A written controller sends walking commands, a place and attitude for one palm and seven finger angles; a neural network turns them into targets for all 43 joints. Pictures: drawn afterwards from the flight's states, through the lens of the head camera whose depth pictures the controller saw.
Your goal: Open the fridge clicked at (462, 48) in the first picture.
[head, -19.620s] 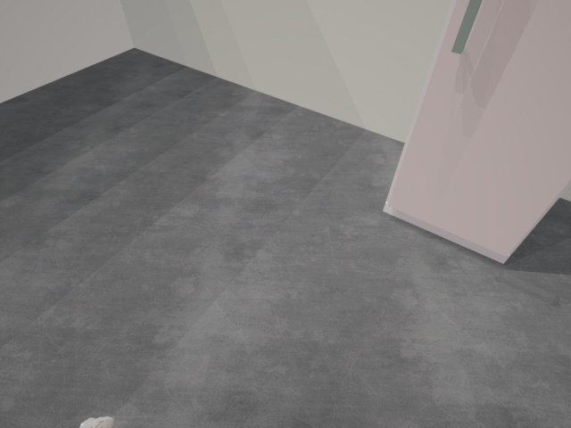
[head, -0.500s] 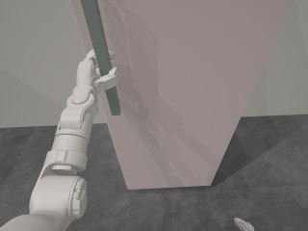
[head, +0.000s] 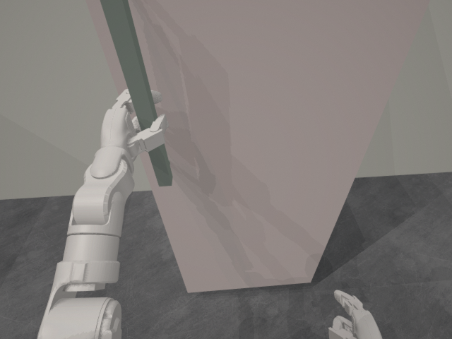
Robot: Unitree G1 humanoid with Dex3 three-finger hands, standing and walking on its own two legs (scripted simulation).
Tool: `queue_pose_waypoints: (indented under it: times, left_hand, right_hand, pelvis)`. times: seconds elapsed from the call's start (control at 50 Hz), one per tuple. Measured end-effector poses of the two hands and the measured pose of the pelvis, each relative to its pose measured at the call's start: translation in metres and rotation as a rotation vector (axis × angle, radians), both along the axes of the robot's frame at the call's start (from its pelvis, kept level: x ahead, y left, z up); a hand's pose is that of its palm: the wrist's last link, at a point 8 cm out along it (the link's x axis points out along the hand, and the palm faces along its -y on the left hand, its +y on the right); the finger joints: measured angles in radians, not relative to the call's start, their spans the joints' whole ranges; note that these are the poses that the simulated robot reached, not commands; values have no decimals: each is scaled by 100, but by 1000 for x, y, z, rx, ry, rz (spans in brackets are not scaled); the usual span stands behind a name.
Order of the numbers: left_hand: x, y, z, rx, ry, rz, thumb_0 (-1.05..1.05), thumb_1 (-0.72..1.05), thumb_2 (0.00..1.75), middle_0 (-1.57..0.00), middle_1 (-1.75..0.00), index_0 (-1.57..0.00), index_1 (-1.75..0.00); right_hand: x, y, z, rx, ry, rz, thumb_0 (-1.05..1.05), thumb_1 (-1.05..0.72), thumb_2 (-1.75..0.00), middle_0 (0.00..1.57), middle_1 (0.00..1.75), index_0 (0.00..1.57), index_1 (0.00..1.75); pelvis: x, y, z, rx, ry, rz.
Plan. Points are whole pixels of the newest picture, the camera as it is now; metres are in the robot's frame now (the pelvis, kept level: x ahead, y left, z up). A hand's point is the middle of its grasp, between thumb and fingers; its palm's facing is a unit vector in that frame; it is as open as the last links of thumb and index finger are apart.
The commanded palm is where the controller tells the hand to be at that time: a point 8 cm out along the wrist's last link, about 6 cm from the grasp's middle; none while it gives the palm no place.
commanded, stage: pull the door a little, standing still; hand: left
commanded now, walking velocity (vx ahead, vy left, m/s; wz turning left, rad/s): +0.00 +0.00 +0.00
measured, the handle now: (145, 96) +0.44 +0.16 +0.24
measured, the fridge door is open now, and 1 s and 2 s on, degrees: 1 27 52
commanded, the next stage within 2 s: walk backward, drawing the door open in 0.10 s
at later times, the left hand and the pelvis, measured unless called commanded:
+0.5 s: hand (168, 195) +0.26 +0.09 +0.20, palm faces +0.07 -0.98 -0.19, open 7.6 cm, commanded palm +0.23 +0.14 +0.21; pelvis -0.02 -0.02 +0.00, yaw +1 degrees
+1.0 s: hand (195, 244) +0.19 +0.05 +0.19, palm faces +0.11 -0.96 -0.24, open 8.1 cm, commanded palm +0.16 +0.10 +0.21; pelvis -0.12 -0.08 -0.03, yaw +10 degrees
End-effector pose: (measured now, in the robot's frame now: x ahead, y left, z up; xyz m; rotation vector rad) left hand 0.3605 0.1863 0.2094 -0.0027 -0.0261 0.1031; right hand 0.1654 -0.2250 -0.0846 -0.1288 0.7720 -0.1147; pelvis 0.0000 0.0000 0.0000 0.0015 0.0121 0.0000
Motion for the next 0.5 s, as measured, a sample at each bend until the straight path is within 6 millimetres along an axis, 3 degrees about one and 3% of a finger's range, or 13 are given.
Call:
queue_pose_waypoints:
  times: [0.1, 0.22, 0.32, 0.4, 0.5]
  left_hand:
    - [-21, -4, -2, 8, -33, -18, -1, 68, 73, -28, -136, -25, -132]
    - [-62, -15, -3, 27, -62, -64, -2, 65, 70, -30, -135, -23, -131]
    - [-87, -24, -4, 162, -192, -83, -5, 57, 70, -36, -137, -22, -131]
    - [-104, -31, -8, 192, -251, -76, -7, 57, 70, -40, -139, -18, -127]
    - [-120, -40, -10, 218, -283, -64, -9, 58, 68, -42, -140, -15, -125]
  right_hand:
    - [10, 1, 3, 18, -12, 10, 1, -90, -90, 20, 30, 20, 30]
    - [28, 2, 7, 36, -42, 32, 1, -90, -90, 20, 30, 20, 30]
    - [38, 1, 10, -3, -62, 58, 1, -90, -90, 20, 30, 20, 30]
    - [31, -1, 6, -8, -38, 59, 1, -90, -90, 20, 30, 20, 30]
    - [5, -3, -4, 15, 3, 52, 1, -90, -90, 20, 30, 20, 30]
  pelvis:
    - [7, -2, 0, 5, 3, -10]
    - [15, -5, -2, 7, 4, -16]
    - [8, -8, -3, 6, 14, 2]
    - [-3, -11, -3, 9, 18, 12]
    - [-20, -18, -4, 13, 15, 25]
